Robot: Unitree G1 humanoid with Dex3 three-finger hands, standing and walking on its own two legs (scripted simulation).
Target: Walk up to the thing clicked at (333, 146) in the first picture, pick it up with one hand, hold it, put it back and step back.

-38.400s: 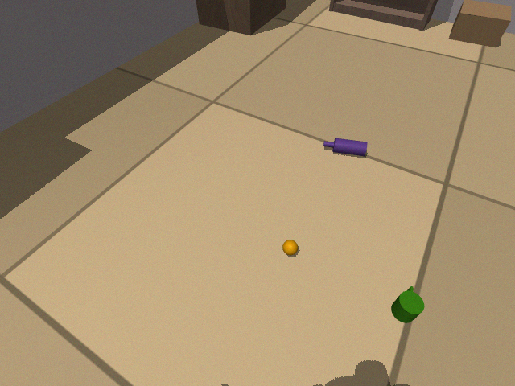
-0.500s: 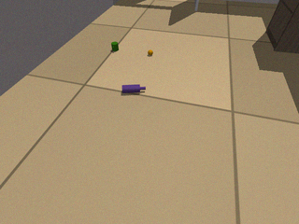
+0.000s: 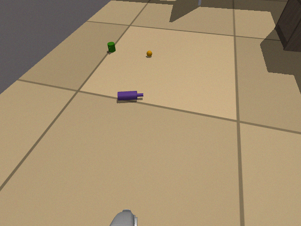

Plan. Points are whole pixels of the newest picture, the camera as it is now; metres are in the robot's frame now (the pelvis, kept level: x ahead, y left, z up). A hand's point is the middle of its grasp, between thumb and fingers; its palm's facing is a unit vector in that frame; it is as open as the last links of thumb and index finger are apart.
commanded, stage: walk up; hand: left
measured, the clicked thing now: (130, 95) +1.31 +0.25 -0.73
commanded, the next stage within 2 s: none
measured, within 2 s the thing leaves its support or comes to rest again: neither
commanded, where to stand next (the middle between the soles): +0.90 +0.07 m, yaw +0 degrees
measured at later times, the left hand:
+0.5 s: hand (74, 161) +0.35 +0.30 -0.13, palm faces -0.08 -0.93 -0.37, open 7.4 cm
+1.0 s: hand (80, 133) +0.48 +0.33 -0.15, palm faces +0.01 -0.93 -0.37, open 7.4 cm
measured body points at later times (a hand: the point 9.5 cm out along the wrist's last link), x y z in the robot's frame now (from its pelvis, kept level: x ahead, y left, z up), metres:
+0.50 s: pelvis +0.25 +0.03 +0.00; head +0.26 +0.02 +0.44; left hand +0.35 +0.35 -0.11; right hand +0.30 -0.29 -0.11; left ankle +0.21 +0.15 -0.74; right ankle +0.39 -0.12 -0.71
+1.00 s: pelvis +0.46 +0.04 -0.01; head +0.48 +0.05 +0.44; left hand +0.48 +0.37 -0.13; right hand +0.55 -0.28 -0.11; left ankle +0.57 +0.17 -0.74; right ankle +0.40 -0.11 -0.74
